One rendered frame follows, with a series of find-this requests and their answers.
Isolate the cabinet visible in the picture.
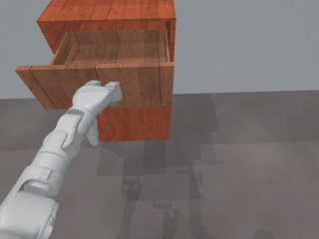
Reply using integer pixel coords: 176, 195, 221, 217
36, 0, 176, 142

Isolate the robot left forearm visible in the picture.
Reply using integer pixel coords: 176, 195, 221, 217
0, 106, 95, 218

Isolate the robot left hand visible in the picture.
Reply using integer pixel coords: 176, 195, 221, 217
72, 80, 123, 146

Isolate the handle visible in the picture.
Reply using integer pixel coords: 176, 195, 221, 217
108, 97, 119, 107

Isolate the drawer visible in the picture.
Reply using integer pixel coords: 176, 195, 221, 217
15, 29, 174, 111

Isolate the robot left upper arm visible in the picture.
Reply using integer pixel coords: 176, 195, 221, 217
0, 190, 59, 239

